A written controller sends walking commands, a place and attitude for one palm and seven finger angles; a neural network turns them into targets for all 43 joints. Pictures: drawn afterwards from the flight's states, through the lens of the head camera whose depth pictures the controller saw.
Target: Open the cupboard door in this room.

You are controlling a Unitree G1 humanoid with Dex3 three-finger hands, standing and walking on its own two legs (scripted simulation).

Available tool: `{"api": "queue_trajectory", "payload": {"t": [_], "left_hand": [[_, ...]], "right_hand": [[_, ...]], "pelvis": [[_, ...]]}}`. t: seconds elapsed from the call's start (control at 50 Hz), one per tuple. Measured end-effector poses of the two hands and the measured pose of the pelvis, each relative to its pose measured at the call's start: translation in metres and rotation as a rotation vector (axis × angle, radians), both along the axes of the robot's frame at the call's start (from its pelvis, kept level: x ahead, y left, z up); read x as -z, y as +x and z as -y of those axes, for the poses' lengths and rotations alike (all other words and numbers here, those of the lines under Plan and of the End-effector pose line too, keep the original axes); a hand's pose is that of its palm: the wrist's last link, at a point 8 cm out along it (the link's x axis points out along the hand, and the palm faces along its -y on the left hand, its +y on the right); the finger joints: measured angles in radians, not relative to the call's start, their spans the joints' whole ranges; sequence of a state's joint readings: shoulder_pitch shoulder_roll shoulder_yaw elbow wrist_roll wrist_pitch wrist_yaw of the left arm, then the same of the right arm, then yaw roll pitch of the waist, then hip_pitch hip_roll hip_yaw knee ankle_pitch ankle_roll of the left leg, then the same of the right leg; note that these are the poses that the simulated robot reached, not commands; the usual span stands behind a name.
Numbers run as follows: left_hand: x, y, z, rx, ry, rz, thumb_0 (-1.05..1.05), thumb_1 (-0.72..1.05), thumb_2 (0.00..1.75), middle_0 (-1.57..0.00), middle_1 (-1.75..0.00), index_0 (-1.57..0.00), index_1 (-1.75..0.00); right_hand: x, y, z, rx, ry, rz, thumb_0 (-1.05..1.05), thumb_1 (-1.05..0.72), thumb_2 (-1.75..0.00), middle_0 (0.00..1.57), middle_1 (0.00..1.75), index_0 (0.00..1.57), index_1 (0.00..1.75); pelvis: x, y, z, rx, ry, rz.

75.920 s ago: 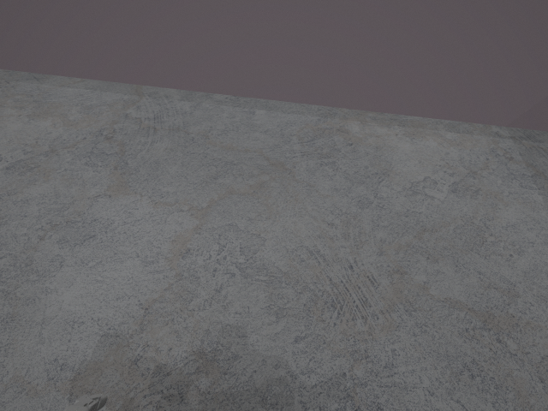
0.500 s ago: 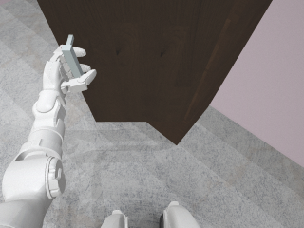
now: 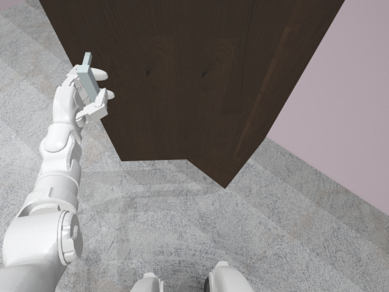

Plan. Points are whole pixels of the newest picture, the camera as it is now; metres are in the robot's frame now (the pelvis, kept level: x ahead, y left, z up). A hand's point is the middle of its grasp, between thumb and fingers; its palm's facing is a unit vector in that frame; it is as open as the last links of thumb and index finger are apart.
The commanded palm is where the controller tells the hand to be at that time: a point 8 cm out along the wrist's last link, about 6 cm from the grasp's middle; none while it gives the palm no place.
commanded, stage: pull the door open along its arc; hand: left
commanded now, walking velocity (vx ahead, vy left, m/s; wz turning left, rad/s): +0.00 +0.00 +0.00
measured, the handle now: (95, 84) +0.53 +0.18 +0.08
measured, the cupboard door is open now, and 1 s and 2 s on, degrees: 43 81 80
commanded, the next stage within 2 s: open thumb and fingers to let go in 0.70 s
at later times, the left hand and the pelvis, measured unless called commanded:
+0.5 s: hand (133, 183) +0.30 +0.09 +0.08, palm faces +0.27 -0.96 +0.04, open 6.1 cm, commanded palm +0.23 +0.17 +0.08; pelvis +0.02 +0.00 +0.02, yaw +1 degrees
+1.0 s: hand (160, 204) +0.27 +0.05 +0.08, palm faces +0.39 -0.92 -0.02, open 6.5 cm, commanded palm +0.22 +0.10 +0.08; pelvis +0.01 -0.05 +0.01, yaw +4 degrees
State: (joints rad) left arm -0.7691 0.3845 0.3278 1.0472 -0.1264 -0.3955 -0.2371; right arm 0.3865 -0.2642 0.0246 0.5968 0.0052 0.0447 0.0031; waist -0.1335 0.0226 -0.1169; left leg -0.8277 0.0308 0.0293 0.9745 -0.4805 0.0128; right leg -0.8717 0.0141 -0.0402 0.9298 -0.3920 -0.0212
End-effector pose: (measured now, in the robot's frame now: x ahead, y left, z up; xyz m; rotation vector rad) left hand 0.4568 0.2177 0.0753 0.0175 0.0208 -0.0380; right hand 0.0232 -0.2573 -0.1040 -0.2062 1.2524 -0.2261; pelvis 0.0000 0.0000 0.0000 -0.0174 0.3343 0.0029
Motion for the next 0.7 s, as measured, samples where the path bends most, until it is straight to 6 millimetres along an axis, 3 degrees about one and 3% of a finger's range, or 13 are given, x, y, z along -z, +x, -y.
{"api": "queue_trajectory", "payload": {"t": [0.1,0.2,0.38,0.52,0.6,0.7], "left_hand": [[0.001,-0.017,0.002,0.009,-0.007,0.010,0.01,0.74,0.78,-0.36,-1.34,-0.35,-1.35],[0.001,-0.052,0.008,0.029,-0.010,0.023,0.01,0.74,0.76,-0.35,-1.33,-0.34,-1.34],[0.002,-0.140,0.049,-0.184,-0.076,0.038,0.01,0.71,0.76,-0.34,-1.32,-0.35,-1.29],[-0.003,-0.194,0.087,-0.325,-0.051,0.004,0.02,0.67,0.74,-0.36,-1.30,-0.37,-1.31],[-0.005,-0.217,0.104,-0.351,-0.032,-0.025,0.02,0.65,0.72,-0.36,-1.28,-0.38,-1.33],[-0.006,-0.231,0.116,-0.354,-0.001,-0.030,0.01,0.62,0.70,-0.37,-1.29,-0.39,-1.34]], "right_hand": [[-0.005,0.011,-0.003,0.009,0.016,0.036,0.01,-0.90,-0.90,0.20,0.30,0.20,0.30],[-0.012,0.036,-0.008,-0.002,0.040,0.114,0.01,-0.90,-0.90,0.20,0.30,0.20,0.30],[-0.025,0.118,-0.027,-0.139,0.092,0.319,0.01,-0.90,-0.90,0.20,0.30,0.20,0.30],[-0.041,0.177,-0.049,-0.235,0.134,0.466,0.01,-0.90,-0.90,0.20,0.30,0.20,0.30],[-0.049,0.193,-0.055,-0.256,0.151,0.514,0.01,-0.90,-0.90,0.20,0.30,0.20,0.30],[-0.050,0.197,-0.049,-0.268,0.161,0.532,0.01,-0.90,-0.90,0.20,0.30,0.20,0.30]], "pelvis": [[-0.005,0.005,-0.001,0.011,0.003,0.015],[-0.011,0.012,-0.003,0.017,0.006,0.043],[-0.016,0.018,-0.003,0.004,0.014,0.101],[-0.016,0.019,0.007,-0.011,0.023,0.145],[-0.018,0.022,0.016,-0.020,0.028,0.171],[-0.018,0.023,0.028,-0.034,0.032,0.189]]}}
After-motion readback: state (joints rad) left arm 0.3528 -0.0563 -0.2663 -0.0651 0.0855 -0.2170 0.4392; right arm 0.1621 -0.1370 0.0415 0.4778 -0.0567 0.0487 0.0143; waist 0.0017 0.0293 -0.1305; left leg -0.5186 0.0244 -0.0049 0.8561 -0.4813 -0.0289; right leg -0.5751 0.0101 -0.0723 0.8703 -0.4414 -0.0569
